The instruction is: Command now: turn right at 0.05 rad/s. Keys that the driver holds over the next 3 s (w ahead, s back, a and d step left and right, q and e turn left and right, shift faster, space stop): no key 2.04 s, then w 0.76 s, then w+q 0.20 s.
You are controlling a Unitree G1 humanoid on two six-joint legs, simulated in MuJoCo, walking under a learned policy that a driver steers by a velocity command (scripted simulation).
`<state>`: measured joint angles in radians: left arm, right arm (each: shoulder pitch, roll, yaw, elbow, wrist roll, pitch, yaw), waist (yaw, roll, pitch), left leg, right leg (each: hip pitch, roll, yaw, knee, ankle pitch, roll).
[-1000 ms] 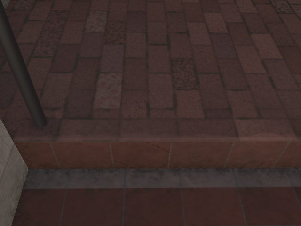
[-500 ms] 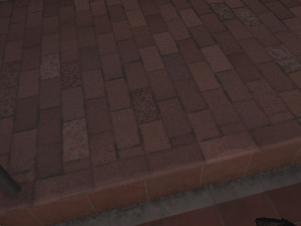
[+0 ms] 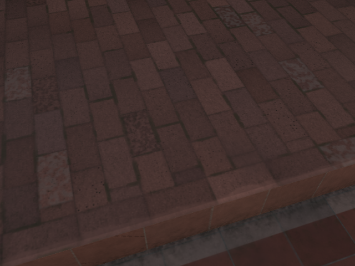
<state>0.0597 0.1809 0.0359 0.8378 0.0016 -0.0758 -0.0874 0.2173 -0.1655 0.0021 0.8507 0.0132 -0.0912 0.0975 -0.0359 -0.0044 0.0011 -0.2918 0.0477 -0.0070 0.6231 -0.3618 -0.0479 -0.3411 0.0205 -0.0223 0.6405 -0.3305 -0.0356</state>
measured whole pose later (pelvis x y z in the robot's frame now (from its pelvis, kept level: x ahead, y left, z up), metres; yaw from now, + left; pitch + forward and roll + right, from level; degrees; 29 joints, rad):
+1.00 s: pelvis +0.01 +0.02 +0.02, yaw +2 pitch +1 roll +0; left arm 0.33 0.19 0.01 1.02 0.02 -0.03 -0.10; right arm 0.42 -0.12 0.00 1.02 -0.01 0.03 0.11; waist 0.00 -0.03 -0.02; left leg -0.15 0.01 -0.01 0.38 -0.24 -0.01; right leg -0.20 -0.02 -0.03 0.42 -0.23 0.00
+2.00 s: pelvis +0.03 +0.02 +0.02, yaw +1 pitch +0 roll +0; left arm 0.34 0.15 -0.01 1.13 0.01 0.03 -0.09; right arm 0.54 -0.07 0.03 1.08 0.00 0.08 0.11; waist 0.01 -0.01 0.01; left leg -0.04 0.02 0.00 0.28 -0.23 -0.02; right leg -0.11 -0.01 -0.03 0.34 -0.23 0.00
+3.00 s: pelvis +0.37 -0.06 +0.16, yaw +3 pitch +7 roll +2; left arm 0.19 0.24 0.01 0.90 0.08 -0.01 -0.07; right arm 0.46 -0.19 0.02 1.12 -0.07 -0.02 0.09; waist 0.00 -0.02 -0.13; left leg -0.46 -0.15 0.01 0.66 -0.33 0.10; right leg -1.06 0.03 0.19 1.98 -0.05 -0.27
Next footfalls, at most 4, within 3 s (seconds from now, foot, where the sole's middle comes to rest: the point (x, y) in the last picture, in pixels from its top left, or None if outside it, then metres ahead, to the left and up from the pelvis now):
2.50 right None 0.15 -0.11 -0.76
2.80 left None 0.41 0.01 -0.59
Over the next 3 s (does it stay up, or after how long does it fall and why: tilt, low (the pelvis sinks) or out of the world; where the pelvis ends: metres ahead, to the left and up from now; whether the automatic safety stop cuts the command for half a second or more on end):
stays up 0.37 -0.06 0.16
